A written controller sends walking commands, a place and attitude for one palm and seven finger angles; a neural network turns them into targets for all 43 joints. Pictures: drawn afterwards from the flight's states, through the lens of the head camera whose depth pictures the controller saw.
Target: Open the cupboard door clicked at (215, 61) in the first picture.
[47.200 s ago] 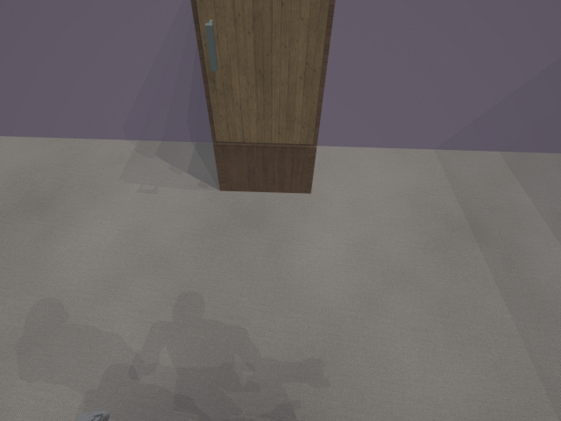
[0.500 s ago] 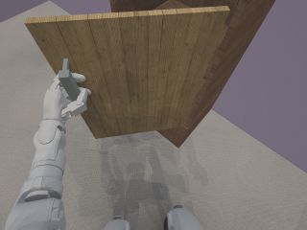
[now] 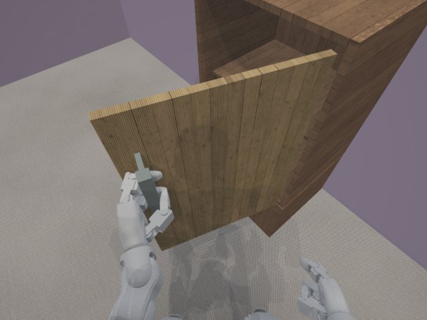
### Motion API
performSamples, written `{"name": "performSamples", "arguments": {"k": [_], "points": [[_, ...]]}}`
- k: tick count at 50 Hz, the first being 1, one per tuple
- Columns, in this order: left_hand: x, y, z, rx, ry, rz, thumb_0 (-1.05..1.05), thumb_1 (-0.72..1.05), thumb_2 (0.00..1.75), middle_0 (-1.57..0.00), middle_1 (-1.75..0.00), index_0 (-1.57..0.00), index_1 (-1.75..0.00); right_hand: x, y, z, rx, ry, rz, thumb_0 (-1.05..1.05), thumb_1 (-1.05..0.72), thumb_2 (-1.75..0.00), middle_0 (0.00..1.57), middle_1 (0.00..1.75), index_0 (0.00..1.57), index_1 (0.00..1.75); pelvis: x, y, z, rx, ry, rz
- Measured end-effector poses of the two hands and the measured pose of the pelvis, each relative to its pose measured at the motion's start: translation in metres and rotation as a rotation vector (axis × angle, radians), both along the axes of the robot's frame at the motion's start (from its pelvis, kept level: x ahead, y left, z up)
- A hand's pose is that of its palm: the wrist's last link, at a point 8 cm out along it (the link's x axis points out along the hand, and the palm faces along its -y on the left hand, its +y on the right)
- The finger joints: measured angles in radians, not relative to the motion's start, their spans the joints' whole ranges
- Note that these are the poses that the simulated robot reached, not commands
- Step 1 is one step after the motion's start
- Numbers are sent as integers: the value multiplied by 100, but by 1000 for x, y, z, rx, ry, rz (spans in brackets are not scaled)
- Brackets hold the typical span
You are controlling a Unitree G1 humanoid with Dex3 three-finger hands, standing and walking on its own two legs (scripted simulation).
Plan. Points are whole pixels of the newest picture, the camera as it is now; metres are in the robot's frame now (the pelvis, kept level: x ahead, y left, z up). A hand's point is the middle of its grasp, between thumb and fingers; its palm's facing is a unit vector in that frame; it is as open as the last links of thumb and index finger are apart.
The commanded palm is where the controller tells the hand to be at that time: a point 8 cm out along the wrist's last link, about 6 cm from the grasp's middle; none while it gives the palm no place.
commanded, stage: pull the door open along its arc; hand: left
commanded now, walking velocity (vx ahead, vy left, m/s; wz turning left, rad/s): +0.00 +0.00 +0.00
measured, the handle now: (149, 187) +0.35 +0.15 +0.04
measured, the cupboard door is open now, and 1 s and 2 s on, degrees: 72 81 83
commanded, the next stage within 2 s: open thumb and fingers to let go in 0.20 s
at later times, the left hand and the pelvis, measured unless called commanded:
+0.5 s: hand (182, 239) +0.25 +0.07 +0.05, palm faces +0.36 -0.93 -0.02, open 6.7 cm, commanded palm +0.20 +0.11 +0.04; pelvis -0.01 -0.02 -0.01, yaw +2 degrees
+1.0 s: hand (180, 238) +0.25 +0.07 +0.05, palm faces +0.32 -0.95 -0.02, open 14.5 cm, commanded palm +0.21 +0.11 +0.04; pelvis -0.03 +0.00 -0.01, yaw +2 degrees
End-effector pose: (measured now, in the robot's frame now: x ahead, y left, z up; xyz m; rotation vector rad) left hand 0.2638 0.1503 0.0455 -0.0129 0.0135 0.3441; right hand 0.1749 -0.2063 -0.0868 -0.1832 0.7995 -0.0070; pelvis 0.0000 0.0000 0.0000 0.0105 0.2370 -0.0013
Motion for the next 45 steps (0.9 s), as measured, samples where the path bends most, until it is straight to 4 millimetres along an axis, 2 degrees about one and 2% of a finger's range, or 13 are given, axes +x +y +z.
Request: {"name": "performSamples", "arguments": {"k": [9, 14, 24, 30, 40, 45], "points": [[-38, -29, 3, -8, 36, 7, 2, 68, 74, -32, -131, -37, -133, -15, -16, -4, -9, 18, -11, 1, -90, -90, 21, 30, 20, 29, 3, -10, 1, 5, -15, 10], [-52, -41, 4, 18, 37, -30, 2, 67, 74, -32, -132, -36, -134, -18, -25, -7, -18, 0, -14, 1, -91, -90, 20, 30, 20, 29, 2, -14, -3, 7, -14, 17], [-52, -40, 2, 31, 16, 21, 1, 58, 75, -36, -132, -36, -133, -12, -22, -13, -12, -51, 14, 1, -91, -90, 20, 30, 20, 29, -11, -18, -9, 13, -18, 29], [-59, -35, 7, 22, -3, 39, 1, 35, 66, -35, -129, -35, -129, -13, -16, -9, -7, -75, 36, 1, -91, -90, 20, 30, 20, 29, -18, -17, -8, 12, -29, 35], [-57, -33, 3, 16, 0, 4, 0, -23, 42, -32, -122, -31, -122, -24, -10, -7, -24, -73, 32, 1, -90, -90, 20, 30, 20, 29, -27, -8, -10, 4, -36, 33], [-52, -32, 1, 23, -6, 0, 0, -40, 35, -29, -112, -29, -112, -31, -6, -10, -29, -58, 26, 1, -90, -90, 20, 30, 20, 29, -29, -2, -11, 1, -34, 30]]}}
